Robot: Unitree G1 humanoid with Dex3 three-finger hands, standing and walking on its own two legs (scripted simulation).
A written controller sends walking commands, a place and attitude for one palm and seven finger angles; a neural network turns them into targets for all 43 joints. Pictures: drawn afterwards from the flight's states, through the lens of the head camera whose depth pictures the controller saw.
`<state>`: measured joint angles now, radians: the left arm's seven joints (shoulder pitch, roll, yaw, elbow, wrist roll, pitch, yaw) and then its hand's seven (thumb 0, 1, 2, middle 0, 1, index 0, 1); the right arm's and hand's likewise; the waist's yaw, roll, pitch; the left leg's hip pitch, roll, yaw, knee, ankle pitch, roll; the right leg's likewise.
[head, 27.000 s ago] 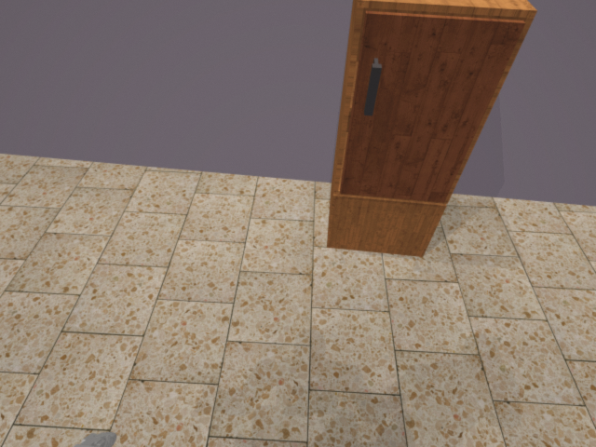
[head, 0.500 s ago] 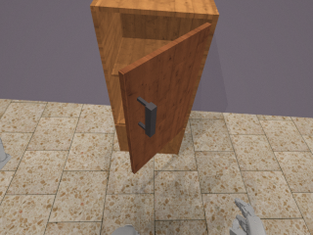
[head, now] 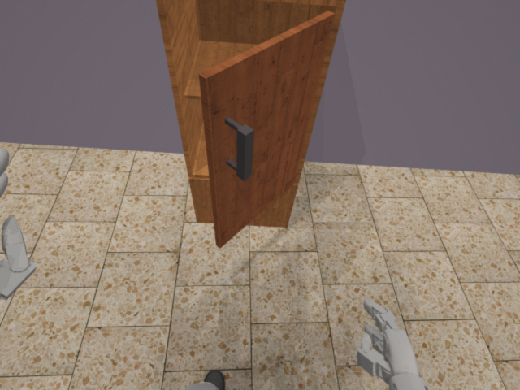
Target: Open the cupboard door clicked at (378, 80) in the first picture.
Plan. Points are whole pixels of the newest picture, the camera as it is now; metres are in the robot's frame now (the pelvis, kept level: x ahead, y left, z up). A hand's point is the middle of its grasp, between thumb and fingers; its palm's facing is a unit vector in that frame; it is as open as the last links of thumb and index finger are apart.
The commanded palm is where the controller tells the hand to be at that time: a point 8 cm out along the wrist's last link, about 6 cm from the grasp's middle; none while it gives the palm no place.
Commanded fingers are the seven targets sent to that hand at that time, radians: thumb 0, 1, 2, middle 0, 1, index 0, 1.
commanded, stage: stop stepping back and stand still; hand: left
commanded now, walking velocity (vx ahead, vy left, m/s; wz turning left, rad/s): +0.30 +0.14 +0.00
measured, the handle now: (237, 149) +0.55 +0.09 +0.00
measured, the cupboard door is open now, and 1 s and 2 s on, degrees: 49 49 49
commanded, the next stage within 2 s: let the arm hang, fingers relaxed in 0.74 s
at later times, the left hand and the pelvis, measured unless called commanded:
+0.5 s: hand out of the picture +0.13 +0.25 +0.16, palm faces +0.41 -0.78 -0.47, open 7.4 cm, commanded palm +0.07 +0.29 +0.18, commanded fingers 0.00 0.90 0.90 -0.20 -0.30 -0.20 -0.30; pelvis -0.07 -0.01 -0.01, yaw +0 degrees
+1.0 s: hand out of the picture +0.11 +0.24 -0.06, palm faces +0.11 -0.91 -0.40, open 7.4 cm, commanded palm none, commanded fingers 0.00 0.90 0.90 -0.20 -0.30 -0.20 -0.30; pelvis -0.08 +0.00 -0.01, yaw +2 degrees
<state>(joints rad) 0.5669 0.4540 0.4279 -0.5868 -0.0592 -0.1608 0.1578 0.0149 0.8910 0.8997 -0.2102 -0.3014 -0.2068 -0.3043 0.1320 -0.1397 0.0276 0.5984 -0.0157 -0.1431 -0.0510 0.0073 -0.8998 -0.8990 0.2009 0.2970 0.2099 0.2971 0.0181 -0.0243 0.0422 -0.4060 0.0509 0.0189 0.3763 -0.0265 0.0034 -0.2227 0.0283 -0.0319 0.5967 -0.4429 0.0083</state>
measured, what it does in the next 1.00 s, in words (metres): steps on the spot: right foot, then left foot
